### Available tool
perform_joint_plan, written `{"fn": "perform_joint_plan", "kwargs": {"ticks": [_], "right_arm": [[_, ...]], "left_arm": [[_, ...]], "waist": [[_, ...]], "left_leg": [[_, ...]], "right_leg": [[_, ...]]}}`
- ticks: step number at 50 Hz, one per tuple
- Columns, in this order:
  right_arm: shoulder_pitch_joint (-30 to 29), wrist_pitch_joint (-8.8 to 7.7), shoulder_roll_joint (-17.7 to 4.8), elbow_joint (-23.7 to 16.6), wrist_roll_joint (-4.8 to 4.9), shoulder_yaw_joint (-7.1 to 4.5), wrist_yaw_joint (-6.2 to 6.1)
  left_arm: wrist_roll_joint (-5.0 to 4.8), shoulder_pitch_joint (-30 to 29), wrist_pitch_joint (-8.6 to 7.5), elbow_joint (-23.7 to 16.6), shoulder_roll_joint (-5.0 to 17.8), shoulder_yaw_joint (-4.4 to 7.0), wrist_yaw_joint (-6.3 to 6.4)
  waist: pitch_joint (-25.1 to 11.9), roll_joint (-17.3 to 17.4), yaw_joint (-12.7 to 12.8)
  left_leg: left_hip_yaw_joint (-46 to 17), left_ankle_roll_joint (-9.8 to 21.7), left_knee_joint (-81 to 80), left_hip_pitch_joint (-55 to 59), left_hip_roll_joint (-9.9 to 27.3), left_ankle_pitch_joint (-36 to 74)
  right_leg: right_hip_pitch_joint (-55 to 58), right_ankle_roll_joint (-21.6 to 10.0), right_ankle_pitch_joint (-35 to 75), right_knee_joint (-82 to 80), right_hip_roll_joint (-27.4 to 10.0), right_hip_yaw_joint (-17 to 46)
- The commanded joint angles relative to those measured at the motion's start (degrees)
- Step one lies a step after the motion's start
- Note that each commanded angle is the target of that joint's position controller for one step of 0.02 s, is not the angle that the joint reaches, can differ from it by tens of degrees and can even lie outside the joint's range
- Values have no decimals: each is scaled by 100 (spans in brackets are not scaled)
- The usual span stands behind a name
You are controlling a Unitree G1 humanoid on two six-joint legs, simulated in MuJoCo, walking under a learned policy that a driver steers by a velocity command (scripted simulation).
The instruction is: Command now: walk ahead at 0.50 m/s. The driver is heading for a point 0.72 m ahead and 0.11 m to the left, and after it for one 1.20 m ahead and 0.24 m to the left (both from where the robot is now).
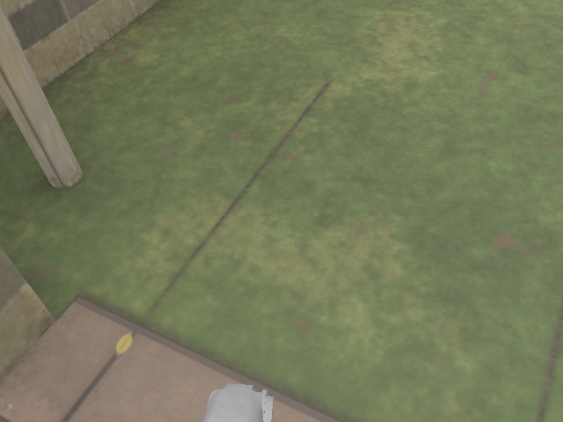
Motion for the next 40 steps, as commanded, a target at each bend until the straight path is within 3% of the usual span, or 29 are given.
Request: {"fn": "perform_joint_plan", "kwargs": {"ticks": [1,2,3,4,5,6,7,8,9,10,11,12,13,14,15,16,17,18,19,20,21,23,24,26,29,33,37,39,40], "right_arm": [[-1180,-103,92,-785,112,185,110],[-1588,-127,57,-1004,101,209,176],[-1850,-136,101,-1256,118,268,234],[-2329,-135,93,-1518,57,363,354],[-2894,-154,245,-1807,78,474,400],[-2676,-152,18,-1757,200,376,422],[-1866,-244,-175,-1586,107,191,400],[-570,-187,-802,-1245,103,-124,331],[692,-106,-1435,-953,27,-413,266],[2048,-66,-1988,-449,-244,-649,225],[2834,86,-2407,25,-360,-832,10],[2472,144,-1908,146,-455,-713,-125],[1900,91,-1039,444,-316,-470,-30],[1543,-2,-485,701,-220,-346,87],[1243,-123,-149,931,-239,-272,182],[1029,-206,136,1098,-329,-215,271],[987,-246,65,1159,-302,-266,334],[896,-266,-9,1141,-289,-274,332],[866,-305,-142,1112,-292,-292,339],[856,-344,-173,1084,-335,-248,338],[930,-368,-353,1121,-319,-261,302],[1345,-407,-695,1269,-228,-294,157],[1558,-425,-876,1347,-211,-324,61],[1966,-450,-1177,1417,-216,-423,-61],[2483,-353,-1224,1462,-199,-479,-125],[2638,-227,-1272,1416,-162,-563,-136],[2666,-130,-1465,1415,-47,-683,-138],[2542,-88,-1648,1362,-31,-766,-136],[2396,-76,-1657,1291,-11,-778,-145]], "left_arm": [[-80,876,59,-14,845,169,266],[-84,973,89,-16,757,154,339],[-180,1050,166,11,667,124,410],[-224,908,231,-97,809,165,485],[-457,836,238,-34,832,174,548],[-472,896,137,23,950,171,499],[-279,1165,-23,135,1302,210,375],[-219,966,-79,150,1828,305,324],[-132,352,-137,-7,2302,447,344],[-204,257,-306,-277,2042,452,290],[-232,112,-499,-332,1361,364,85],[-187,20,-593,-263,1048,432,-157],[-277,-932,-600,-922,743,445,-297],[-287,-1941,-523,-1637,535,329,-274],[-219,-2173,-421,-1971,423,264,-225],[-252,-1887,-320,-1996,351,196,-189],[-348,-1480,-262,-1959,281,112,-178],[-404,-1296,-190,-1876,321,70,-137],[-453,-1196,-88,-1843,497,80,-49],[-419,-1365,-53,-1865,677,113,-5],[-322,-1608,-37,-1944,791,126,30],[-147,-2151,-83,-2121,924,150,32],[-137,-2294,-107,-2153,980,170,21],[-228,-2700,-124,-2155,1135,245,-3],[-341,-3624,-139,-2275,1157,299,-30],[-411,-4240,-168,-2377,1071,322,-108],[-406,-4391,-232,-2405,1033,325,-201],[-372,-3833,-305,-2297,1370,464,-201],[-328,-3055,-334,-2056,1629,605,-154]], "waist": [[806,-993,192],[851,-941,262],[862,-814,245],[878,-698,286],[965,-699,216],[748,-822,60],[83,-1477,-373],[-598,-2151,-1100],[-1234,-2536,-1912],[-2423,-1122,-2072],[-2910,814,-1837],[-2824,718,-1543],[-1437,232,-1037],[-420,-307,-755],[211,-798,-381],[315,-989,34],[385,-819,280],[430,-597,403],[515,-506,493],[523,-330,486],[576,-102,416],[507,242,188],[427,351,126],[347,261,-182],[467,73,-681],[815,148,-873],[1040,260,-862],[741,440,-501],[305,427,-130]], "left_leg": [[295,-154,120,-2281,235,-934],[522,-229,-189,-2284,412,-1003],[629,-267,-627,-2091,614,-911],[1490,-328,-1554,-869,716,-1025],[1629,-191,-2923,965,842,-1510],[2330,-48,-3837,2837,402,-1693],[2512,154,-3338,4260,-209,-2181],[1996,451,-4022,4676,-372,-2724],[799,739,-4629,5672,-118,-2803],[-1545,1358,-5468,7891,743,-2752],[-4595,1992,-8474,9033,1734,-3575],[-6013,1857,-9576,8477,2225,-3643],[-4879,1206,-9395,7214,2045,-3563],[-3570,888,-8975,6090,1866,-3590],[-2398,573,-8726,5244,1634,-2925],[-1416,250,-8513,4782,1281,-2246],[-499,30,-8516,4940,1057,-1620],[-24,59,-8680,4878,970,-1206],[415,35,-8908,4800,842,-1127],[753,-14,-9134,4608,691,-754],[1007,8,-9337,4445,565,-450],[940,105,-9718,4548,521,-128],[805,145,-9857,4838,570,-88],[387,203,-9982,5934,880,-52],[-100,294,-10091,7415,1387,-277],[-4,467,-10150,8059,1579,-416],[201,473,-9872,8204,1594,228],[182,387,-9167,8175,1531,1820],[289,273,-8428,8046,1327,2514]], "right_leg": [[1699,-252,2243,-1217,-1326,1588],[1779,-276,2218,-1342,-1403,1684],[1669,-253,2199,-1581,-1476,1657],[853,-441,2388,-2530,-1483,1395],[-19,-446,3333,-3309,-1583,1137],[-424,-503,5547,-3270,-1406,757],[-42,-585,9295,-2283,-1538,471],[1204,-583,11064,-1334,-1532,438],[1406,-566,11789,-84,-1570,583],[-111,-511,10809,1722,-1127,1000],[-1455,-344,4442,4121,266,1424],[-2074,-221,1906,7248,818,2389],[-3026,-411,1683,8519,619,2491],[-3554,-636,1578,9026,427,2039],[-3705,-839,1539,9015,231,2011],[-3597,-986,1810,8924,122,2189],[-3784,-1075,1849,8446,6,2222],[-3864,-999,1810,8042,-14,2204],[-3875,-890,1877,7215,-94,2046],[-3751,-806,2242,6705,-131,1859],[-3702,-663,2612,6199,-102,1616],[-3583,-391,3100,5308,-165,1162],[-3583,-271,3206,4936,-298,950],[-3959,-109,3286,4132,-574,855],[-4579,63,3105,2983,-738,824],[-4280,154,2490,1559,-604,598],[-3300,10,1911,342,-358,389],[-2170,-135,1721,-166,-49,322],[-1176,-243,1856,-391,117,262]]}}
